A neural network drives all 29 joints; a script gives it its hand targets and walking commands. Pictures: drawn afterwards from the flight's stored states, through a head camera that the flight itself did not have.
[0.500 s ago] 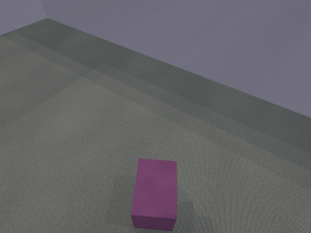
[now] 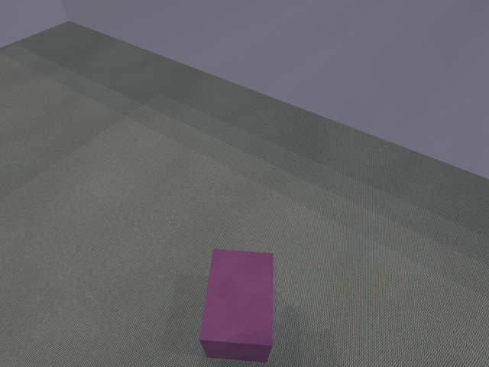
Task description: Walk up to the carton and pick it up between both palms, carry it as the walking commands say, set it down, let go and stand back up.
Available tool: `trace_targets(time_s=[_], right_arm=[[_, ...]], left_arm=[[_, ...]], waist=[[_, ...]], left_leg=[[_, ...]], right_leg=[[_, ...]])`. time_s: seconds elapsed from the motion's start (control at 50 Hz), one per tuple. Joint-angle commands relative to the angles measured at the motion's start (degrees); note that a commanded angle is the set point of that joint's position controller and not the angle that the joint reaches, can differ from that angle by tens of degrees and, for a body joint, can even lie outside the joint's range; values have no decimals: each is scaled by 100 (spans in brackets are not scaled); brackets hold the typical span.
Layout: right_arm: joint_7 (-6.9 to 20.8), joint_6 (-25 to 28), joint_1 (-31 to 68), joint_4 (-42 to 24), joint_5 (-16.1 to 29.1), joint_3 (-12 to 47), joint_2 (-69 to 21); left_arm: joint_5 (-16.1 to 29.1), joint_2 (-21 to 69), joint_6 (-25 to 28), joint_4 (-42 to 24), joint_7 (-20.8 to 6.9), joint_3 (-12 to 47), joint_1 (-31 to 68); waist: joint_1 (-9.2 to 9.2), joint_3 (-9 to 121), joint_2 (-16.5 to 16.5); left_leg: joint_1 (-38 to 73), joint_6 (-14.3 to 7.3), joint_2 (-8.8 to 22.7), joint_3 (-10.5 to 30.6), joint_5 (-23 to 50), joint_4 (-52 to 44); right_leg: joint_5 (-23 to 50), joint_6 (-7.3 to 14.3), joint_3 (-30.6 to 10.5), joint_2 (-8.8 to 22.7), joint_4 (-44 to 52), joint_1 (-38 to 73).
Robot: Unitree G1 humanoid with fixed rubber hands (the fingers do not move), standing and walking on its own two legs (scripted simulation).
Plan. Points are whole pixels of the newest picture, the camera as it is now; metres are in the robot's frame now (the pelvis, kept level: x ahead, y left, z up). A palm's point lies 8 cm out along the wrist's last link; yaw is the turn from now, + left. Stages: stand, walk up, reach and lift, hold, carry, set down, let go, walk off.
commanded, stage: walk up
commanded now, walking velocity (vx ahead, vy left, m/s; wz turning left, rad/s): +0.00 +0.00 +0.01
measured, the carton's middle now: (239, 305) +0.40 +0.02 -0.64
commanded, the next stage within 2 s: stand in 1.16 s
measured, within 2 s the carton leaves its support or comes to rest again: neither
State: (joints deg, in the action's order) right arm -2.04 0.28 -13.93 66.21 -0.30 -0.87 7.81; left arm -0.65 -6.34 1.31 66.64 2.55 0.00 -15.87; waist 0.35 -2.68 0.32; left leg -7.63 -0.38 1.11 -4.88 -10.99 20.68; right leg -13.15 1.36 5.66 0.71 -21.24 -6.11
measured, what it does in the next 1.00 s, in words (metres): steps on the spot: left foot, then right foot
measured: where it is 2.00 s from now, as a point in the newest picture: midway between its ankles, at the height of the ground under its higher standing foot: outside the picture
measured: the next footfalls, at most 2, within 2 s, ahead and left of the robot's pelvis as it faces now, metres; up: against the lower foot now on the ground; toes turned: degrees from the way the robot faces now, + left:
left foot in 0.40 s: -0.04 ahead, +0.15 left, +0.00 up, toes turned +0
right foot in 0.78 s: -0.02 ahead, -0.05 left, +0.00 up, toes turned +8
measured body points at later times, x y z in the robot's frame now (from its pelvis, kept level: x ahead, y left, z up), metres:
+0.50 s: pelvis -0.03 +0.06 -0.01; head -0.01 +0.08 +0.44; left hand +0.02 +0.30 -0.18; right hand -0.01 -0.18 -0.16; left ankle -0.08 +0.14 -0.75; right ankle -0.03 -0.09 -0.73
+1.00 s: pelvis -0.04 +0.06 +0.00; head -0.02 +0.05 +0.45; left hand -0.03 +0.30 -0.15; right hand -0.02 -0.17 -0.16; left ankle -0.08 +0.14 -0.75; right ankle -0.06 -0.04 -0.75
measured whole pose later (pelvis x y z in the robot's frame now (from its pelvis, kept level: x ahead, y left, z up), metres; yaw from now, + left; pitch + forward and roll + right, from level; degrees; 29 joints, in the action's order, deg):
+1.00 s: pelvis -0.04 +0.06 +0.00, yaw +1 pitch -1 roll +0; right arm -2.1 1.2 -14.8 62.1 0.1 -1.3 10.6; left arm -0.5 -9.7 -0.2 63.0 2.8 -0.3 -15.1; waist 0.9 -2.2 1.7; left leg -5.5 -3.5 -3.0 -3.0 -14.9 21.0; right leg -14.7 0.7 3.8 0.6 -22.9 -7.4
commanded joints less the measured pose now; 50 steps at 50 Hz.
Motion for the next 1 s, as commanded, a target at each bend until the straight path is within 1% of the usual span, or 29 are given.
trace_targets(time_s=[0.0,0.02,0.04,0.06,0.1,0.12,0.14,0.16,0.2,0.24,0.26,0.28,0.3,0.32,0.36,0.38,0.4,0.42,0.44,0.5,0.52,0.56,0.6,0.64,0.7,0.76,0.84,0.9,0.98], right_arm=[[-34,30,-254,25,9,-6,278],[-62,22,-227,97,2,-123,450],[-115,-3,-23,-88,53,-305,734],[-158,-46,-231,-69,57,-363,810],[-135,-187,-175,-83,54,-388,749],[-109,-196,-392,-66,36,-309,599],[-126,-252,-233,-230,56,-319,585],[-116,-290,-215,-267,13,-309,622],[-75,-301,-255,-329,9,-280,584],[-51,-305,23,-308,3,-225,534],[-30,-273,-167,-316,-2,-177,568],[0,-186,-311,-321,-17,18,255],[10,-112,-492,-176,-3,65,209],[-19,-16,-769,-60,25,25,403],[-67,88,-709,-158,-17,-160,1314],[-46,79,-493,-302,-34,-172,1383],[-18,75,-245,-402,-28,-161,1272],[-46,93,-51,-438,14,-78,978],[-83,111,58,-446,-11,-72,990],[-139,157,-569,-349,-54,-19,836],[-132,161,-457,-432,-47,-74,955],[-139,150,-472,-500,-44,-71,926],[-117,133,-430,-471,-26,-62,805],[-114,133,-376,-490,-40,-128,1032],[-86,100,-351,-506,14,-116,885],[-37,136,-404,-630,34,-49,767],[-47,149,-574,-506,70,-156,893],[-4,116,-303,-571,36,-138,838],[-43,133,-482,-502,3,-87,800]], left_arm=[[-15,-488,15,54,18,-93,-655],[-34,-638,14,-148,64,-211,-434],[7,-1126,-24,-296,103,-315,-244],[17,-1119,-16,-313,125,-363,-331],[-24,-1271,-75,-346,160,-378,-436],[-14,-1217,-133,-381,166,-411,-373],[-15,-1206,-157,-377,166,-404,-322],[-49,-1248,-199,-400,163,-398,-65],[-63,-1136,-228,-494,168,-363,224],[-63,-1147,-268,-617,184,-361,463],[-53,-1193,-286,-562,159,-342,561],[-87,-964,-241,-494,99,-304,299],[-25,-952,-253,-471,94,-356,361],[25,-881,-276,-415,69,-349,307],[32,-582,-271,-597,-16,-121,226],[18,-661,-336,-632,-16,-173,166],[30,-694,-351,-564,-64,-205,18],[44,-776,-377,-665,-62,-252,169],[41,-838,-422,-708,-49,-252,323],[-31,-735,-426,-725,-35,-209,453],[-28,-773,-416,-718,-8,-195,390],[-54,-768,-383,-735,-4,-199,397],[-41,-676,-383,-784,-12,-162,323],[-14,-785,-354,-759,13,-142,186],[-10,-656,-219,-645,38,-130,-156],[34,-1014,-113,-542,61,-181,-64],[12,-869,-97,-551,24,-101,-70],[15,-841,-102,-539,25,-86,8],[30,-944,-18,-647,-13,-147,-72]], waist=[[-85,-289,-121],[-123,-358,-76],[-73,-519,-84],[-26,-245,-110],[-120,9,-420],[-85,281,-814],[-129,317,-1104],[-91,431,-963],[12,564,-1219],[-48,483,-848],[44,724,-1077],[21,1159,-983],[82,1088,-782],[210,944,-388],[166,783,1437],[114,593,1142],[-44,277,740],[-14,31,611],[-1,-278,877],[116,-286,860],[107,-353,975],[77,-483,598],[26,-355,998],[31,-105,599],[-137,142,335],[0,474,-879],[82,240,-531],[103,-113,-106],[80,133,-167]], left_leg=[[-102,-142,489,547,485,-319],[-297,-12,534,479,518,-63],[-391,49,558,339,1400,702],[-348,44,514,112,1545,1119],[-693,202,185,-93,384,1945],[-884,251,49,-23,-1206,2472],[-941,292,60,177,-2018,3281],[-1136,221,55,413,-2235,3754],[-1150,207,0,477,-1991,3801],[-1336,212,19,389,-1763,3268],[-1212,181,32,425,-1631,2896],[-621,130,-24,203,-898,1713],[-227,52,-11,67,-68,643],[152,38,190,357,555,-187],[541,-207,1716,2303,3123,-425],[279,-430,1819,2098,3635,-364],[-6,-485,1716,1720,3389,-337],[-149,-548,1447,1278,3355,-367],[-323,-519,1358,1293,3054,-526],[137,-435,1264,1213,3615,-345],[38,-479,1238,1203,3260,-423],[-151,-533,1274,1326,3323,-456],[-93,-573,1146,1126,2858,-442],[-10,-626,1309,1467,2218,-510],[-190,-543,879,1141,1513,-115],[-504,-307,349,1005,666,82],[364,-128,471,960,1544,-281],[182,-223,459,945,914,-303],[109,-215,448,960,785,-285]], right_leg=[[517,156,-757,681,681,-296],[1037,38,-738,739,527,-339],[3459,234,-936,1047,-175,-699],[4442,318,-907,1209,-397,-647],[4750,723,-1358,1766,-255,-528],[4651,1026,-1469,2183,-38,-363],[4451,1224,-1663,2358,153,-722],[4374,1374,-1643,2448,69,-680],[3637,1202,-1370,2062,27,-973],[3551,1057,-1338,1856,-178,-860],[3353,881,-1154,1667,-206,-692],[1459,717,-1027,1441,27,-469],[799,503,-813,1186,-264,-419],[599,213,-551,748,-879,-421],[-1388,-183,-512,30,-1994,-1677],[-1730,-191,-809,111,-2194,-1762],[-1586,-234,-869,213,-2393,-1625],[-1285,-223,-683,229,-2326,-1556],[-1116,-252,-693,193,-2471,-1494],[-959,-263,-595,208,-2444,-1762],[-974,-212,-567,216,-2552,-1747],[-963,-181,-566,227,-2372,-1514],[-906,-182,-572,225,-1877,-1229],[-830,-130,-610,230,-1359,-990],[447,-45,-486,347,94,-17],[2273,210,-969,837,-56,534],[1796,100,-826,613,52,-141],[1198,83,-898,661,274,-344],[1444,117,-973,708,323,-6]])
